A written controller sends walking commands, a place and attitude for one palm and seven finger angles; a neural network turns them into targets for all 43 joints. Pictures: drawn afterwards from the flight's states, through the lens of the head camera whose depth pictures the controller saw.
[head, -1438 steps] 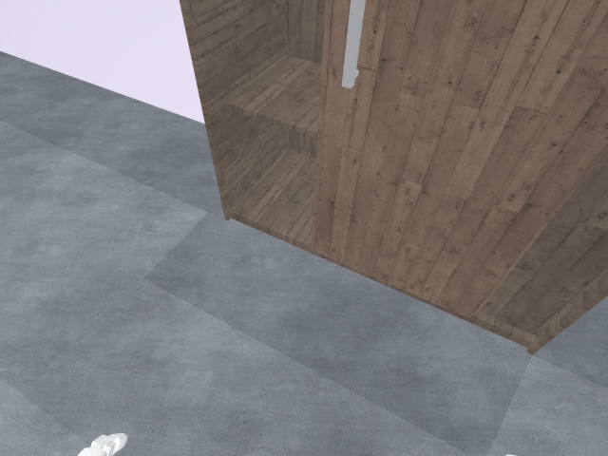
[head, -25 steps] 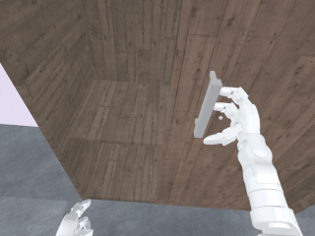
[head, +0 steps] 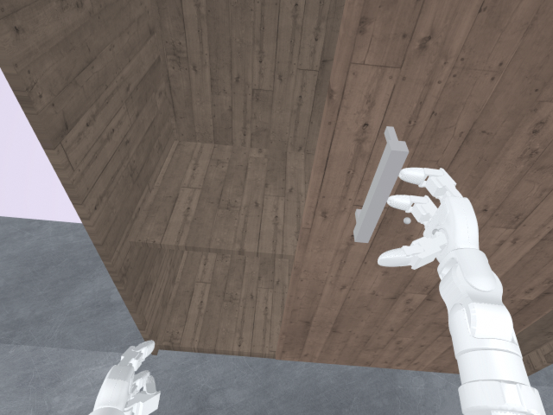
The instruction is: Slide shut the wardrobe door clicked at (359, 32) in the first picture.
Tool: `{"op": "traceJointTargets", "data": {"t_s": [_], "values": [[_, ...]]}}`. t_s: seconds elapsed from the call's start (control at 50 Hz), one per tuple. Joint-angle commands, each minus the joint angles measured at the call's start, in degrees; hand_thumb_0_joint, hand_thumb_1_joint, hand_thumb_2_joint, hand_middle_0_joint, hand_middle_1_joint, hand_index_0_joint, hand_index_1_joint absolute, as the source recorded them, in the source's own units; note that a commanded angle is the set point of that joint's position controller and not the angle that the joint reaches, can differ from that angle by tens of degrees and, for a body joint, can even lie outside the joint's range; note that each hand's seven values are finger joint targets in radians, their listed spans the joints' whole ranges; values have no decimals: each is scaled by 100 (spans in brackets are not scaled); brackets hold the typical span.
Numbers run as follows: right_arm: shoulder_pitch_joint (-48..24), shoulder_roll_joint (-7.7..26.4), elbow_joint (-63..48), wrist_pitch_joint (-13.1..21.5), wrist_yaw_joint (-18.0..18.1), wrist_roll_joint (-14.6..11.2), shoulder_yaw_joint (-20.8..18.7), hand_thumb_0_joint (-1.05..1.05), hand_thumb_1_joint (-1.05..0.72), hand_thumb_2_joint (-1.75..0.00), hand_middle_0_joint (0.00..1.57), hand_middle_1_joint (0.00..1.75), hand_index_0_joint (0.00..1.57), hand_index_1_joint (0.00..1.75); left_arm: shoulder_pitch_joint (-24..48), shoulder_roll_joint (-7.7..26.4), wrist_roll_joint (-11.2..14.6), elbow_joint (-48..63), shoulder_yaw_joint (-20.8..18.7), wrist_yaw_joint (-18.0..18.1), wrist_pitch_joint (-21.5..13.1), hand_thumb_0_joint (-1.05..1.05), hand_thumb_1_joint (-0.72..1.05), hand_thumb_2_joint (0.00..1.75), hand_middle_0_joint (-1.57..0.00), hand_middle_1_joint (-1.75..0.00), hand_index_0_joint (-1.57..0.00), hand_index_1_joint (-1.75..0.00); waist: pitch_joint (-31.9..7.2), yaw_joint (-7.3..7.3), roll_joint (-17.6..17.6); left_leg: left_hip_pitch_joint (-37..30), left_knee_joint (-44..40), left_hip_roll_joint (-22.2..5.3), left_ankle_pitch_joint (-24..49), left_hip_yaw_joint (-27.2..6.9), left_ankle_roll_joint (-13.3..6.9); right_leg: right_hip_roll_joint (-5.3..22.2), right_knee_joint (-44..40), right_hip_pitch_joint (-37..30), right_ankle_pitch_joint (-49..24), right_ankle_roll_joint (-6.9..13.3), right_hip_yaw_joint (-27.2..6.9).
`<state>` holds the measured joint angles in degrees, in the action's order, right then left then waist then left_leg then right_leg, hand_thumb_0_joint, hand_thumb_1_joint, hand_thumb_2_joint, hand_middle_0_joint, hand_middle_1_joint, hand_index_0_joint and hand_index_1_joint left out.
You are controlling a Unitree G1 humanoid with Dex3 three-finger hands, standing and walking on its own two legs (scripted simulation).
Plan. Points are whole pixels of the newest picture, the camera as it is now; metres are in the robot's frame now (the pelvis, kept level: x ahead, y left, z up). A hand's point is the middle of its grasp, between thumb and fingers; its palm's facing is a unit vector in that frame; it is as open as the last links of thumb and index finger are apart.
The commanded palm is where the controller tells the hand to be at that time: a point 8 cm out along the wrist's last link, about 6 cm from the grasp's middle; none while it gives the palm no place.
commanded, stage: move the hooked fingers beside the handle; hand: right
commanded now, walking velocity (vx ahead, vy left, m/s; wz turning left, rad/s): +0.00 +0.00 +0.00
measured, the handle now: (374, 188) +0.43 -0.11 +0.13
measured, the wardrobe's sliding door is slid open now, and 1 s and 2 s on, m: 0.41 0.41 0.41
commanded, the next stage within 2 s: feel for the door with the fingertips in 1.42 s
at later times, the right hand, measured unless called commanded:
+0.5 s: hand (420, 214) +0.38 -0.17 +0.14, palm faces +0.02 +1.00 -0.01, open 14.0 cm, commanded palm +0.35 -0.22 +0.14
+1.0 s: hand (424, 203) +0.39 -0.17 +0.15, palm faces -0.02 +1.00 +0.00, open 13.9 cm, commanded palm +0.36 -0.23 +0.14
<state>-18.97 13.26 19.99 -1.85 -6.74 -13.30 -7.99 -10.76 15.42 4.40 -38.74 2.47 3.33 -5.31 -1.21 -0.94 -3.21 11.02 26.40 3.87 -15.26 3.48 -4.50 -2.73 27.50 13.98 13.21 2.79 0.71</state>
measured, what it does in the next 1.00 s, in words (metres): stands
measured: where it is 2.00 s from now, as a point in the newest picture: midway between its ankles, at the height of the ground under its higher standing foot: outside the picture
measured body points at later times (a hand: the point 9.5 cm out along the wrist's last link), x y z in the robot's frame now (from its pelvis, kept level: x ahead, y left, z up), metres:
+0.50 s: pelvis +0.00 +0.00 +0.00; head +0.00 +0.01 +0.45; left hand +0.14 +0.25 -0.10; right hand +0.37 -0.22 +0.14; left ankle -0.01 +0.06 -0.74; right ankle +0.02 -0.09 -0.74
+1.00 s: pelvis +0.00 -0.02 +0.00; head +0.00 -0.01 +0.45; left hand +0.15 +0.22 -0.10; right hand +0.38 -0.23 +0.15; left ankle -0.01 +0.06 -0.74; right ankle +0.02 -0.09 -0.74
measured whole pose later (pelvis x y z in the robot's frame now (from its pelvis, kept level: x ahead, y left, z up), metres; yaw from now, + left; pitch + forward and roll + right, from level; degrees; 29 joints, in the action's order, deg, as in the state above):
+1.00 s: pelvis +0.00 -0.02 +0.00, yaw +0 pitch +0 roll +1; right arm -24.8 13.8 24.0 0.0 -6.3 -12.6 -8.2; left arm -12.3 14.5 4.4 -39.8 2.9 3.5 -4.6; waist -1.6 -0.9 -2.5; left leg 11.4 26.2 2.6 -15.4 3.0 -2.7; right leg -4.0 27.2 14.4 13.3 4.5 1.2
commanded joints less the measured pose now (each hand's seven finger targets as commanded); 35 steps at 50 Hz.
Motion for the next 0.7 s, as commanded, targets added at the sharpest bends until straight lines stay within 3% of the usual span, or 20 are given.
{"op": "traceJointTargets", "data": {"t_s": [0.0, 0.02, 0.06, 0.1, 0.14, 0.16, 0.22, 0.24, 0.26, 0.28, 0.32, 0.36, 0.4, 0.42, 0.44, 0.5, 0.54, 0.56, 0.62, 0.68], "values": [[-2450, 1678, -1335, 558, 195, -27, -978, 0, 50, -30, 30, 120, 30, 120, 517, 580, -44, 883, -168, 49, -212, 0, 90, 90, -20, -30, -20, -30, -1501, 104, 492, -425, -440, -410, 1606, -618, 390, 163, -195, -526, -833, 72, -192], [-2354, 1999, -1265, 618, 233, -22, -1289, 0, 50, -30, 30, 120, 30, 120, 475, 594, -72, 855, -177, 52, -179, 0, 90, 90, -20, -30, -20, -30, -1544, 175, 534, -580, -451, -425, 1631, -666, 402, 172, -177, -402, -811, 75, -173], [-2357, 1978, -1037, 675, 161, -27, -1294, 0, 50, -30, 30, 120, 30, 120, 499, 560, -45, 882, -151, 63, -169, 0, 90, 90, -20, -30, -20, -30, -1427, 145, 487, -619, -440, -442, 1739, -708, 423, 167, -195, -299, -761, 79, -133], [-2318, 1763, -1092, 715, 6, -25, -1082, 0, 50, -30, 30, 120, 30, 120, 507, 553, -21, 928, -158, 49, -210, 0, 90, 90, -20, -30, -20, -30, -1486, 118, 56, -571, -413, -451, 1999, -729, 415, 149, -145, -446, -889, 81, -97], [-1864, 1602, -611, 570, -214, -72, -941, 0, 50, -30, 30, 120, 30, 120, 417, 623, 27, 909, -185, 32, -206, 0, 90, 90, -20, -30, -20, -30, -1283, 64, 258, -442, -410, -456, 2150, -702, 469, 171, -97, -331, -885, 84, -96], [-2057, 1320, -594, 505, -348, -105, -610, 0, 50, -30, 30, 120, 30, 120, 394, 640, 58, 918, -185, 28, -202, 0, 90, 90, -20, -30, -20, -30, -1207, -33, 173, -275, -423, -443, 2046, -684, 476, 160, -85, -362, -822, 85, -92], [-1745, 1026, -547, 312, -614, -269, -439, 0, 50, -30, 30, 120, 30, 120, 355, 705, 105, 978, -251, 21, -233, 0, 90, 90, -20, -30, -20, -30, -1206, -55, 601, -102, -416, -435, 2049, -653, 544, 178, 27, -358, -823, 115, -139], [-1755, 1076, -653, 293, -625, -298, -474, 0, 50, -30, 30, 120, 30, 120, 365, 727, 104, 1000, -266, 23, -249, 0, 90, 90, -20, -30, -20, -30, -1280, -38, 526, -59, -384, -438, 2028, -631, 533, 165, 33, -373, -827, 109, -158], [-1971, 906, -785, 303, -626, -314, -270, 0, 50, -30, 30, 120, 30, 120, 369, 720, 105, 991, -254, 25, -259, 0, 90, 90, -20, -30, -20, -30, -1240, -105, 493, 91, -383, -413, 1904, -567, 495, 163, 26, -459, -817, 109, -184], [-2259, 926, -1037, 369, -578, -328, -277, 0, 50, -30, 30, 120, 30, 120, 356, 721, 95, 983, -273, 30, -295, 0, 90, 90, -20, -30, -20, -30, -1361, -139, 461, 158, -384, -404, 1838, -575, 484, 166, 54, -577, -849, 118, -213], [-2348, 1469, -1364, 538, -363, -297, -726, 0, 50, -30, 30, 120, 30, 120, 348, 741, 33, 921, -275, 51, -308, 0, 90, 90, -20, -30, -20, -30, -1490, -41, 465, 34, -393, -391, 1678, -581, 435, 189, 36, -567, -849, 122, -227], [-3015, 1761, -1546, 726, -118, -166, -911, 0, 50, -30, 30, 120, 30, 120, 340, 696, -2, 860, -247, 90, -314, 0, 90, 90, -20, -30, -20, -30, -1578, -124, 420, -30, -377, -390, 1457, -602, 424, 188, -23, -571, -749, 131, -260], [-3214, 1806, -1669, 919, 67, -41, -935, 0, 50, -30, 30, 120, 30, 120, 357, 631, -45, 816, -222, 97, -354, 0, 90, 90, -20, -30, -20, -30, -1686, -102, 111, -69, -356, -381, 1378, -601, 387, 203, -60, -728, -809, 122, -272], [-3154, 2082, -1674, 973, 155, 14, -1157, 0, 50, -30, 30, 120, 30, 120, 324, 654, -75, 762, -233, 99, -344, 0, 90, 90, -20, -30, -20, -30, -1811, -35, 31, -169, -359, -391, 1419, -626, 374, 217, -37, -760, -880, 121, -257], [-2933, 2024, -1460, 966, 175, 52, -1130, 0, 50, -30, 30, 120, 30, 120, 347, 617, -69, 770, -206, 100, -330, 0, 90, 90, -20, -30, -20, -30, -1801, 4, -100, -241, -340, -396, 1391, -613, 354, 213, -90, -734, -856, 98, -258], [-2556, 1500, -761, 763, 29, 28, -755, 0, 50, -30, 30, 120, 30, 120, 337, 618, -11, 768, -197, 81, -335, 0, 90, 90, -20, -30, -20, -30, -1496, -17, -39, -73, -369, -364, 1490, -514, 329, 223, -157, -768, -917, 55, -278], [-1811, 1263, -124, 448, -158, -27, -636, 0, 50, -30, 30, 120, 30, 120, 275, 677, 40, 809, -213, 42, -270, 0, 90, 90, -20, -30, -20, -30, -1250, 47, 185, -39, -389, -367, 1652, -465, 328, 223, -167, -590, -964, 48, -260], [-1776, 1042, 22, 264, -257, -112, -476, 0, 50, -30, 30, 120, 30, 120, 254, 709, 70, 846, -212, 43, -242, 0, 90, 90, -20, -30, -20, -30, -1134, -4, 485, 48, -417, -360, 1647, -423, 355, 222, -171, -512, -903, 53, -269], [-2041, 1087, -303, 183, -334, -238, -566, 0, 50, -30, 30, 120, 30, 120, 306, 739, 62, 912, -248, 52, -225, 0, 90, 90, -20, -30, -20, -30, -1096, -3, 727, 130, -436, -358, 1647, -396, 362, 231, -120, -513, -949, 80, -267], [-2413, 1063, -1024, 393, -190, -141, -452, 0, 50, -30, 30, 120, 30, 120, 309, 697, 26, 985, -257, 29, -250, 0, 90, 90, -20, -30, -20, -30, -1412, -42, 503, 214, -340, -339, 1645, -385, 342, 241, -98, -820, -1163, 80, -310]]}}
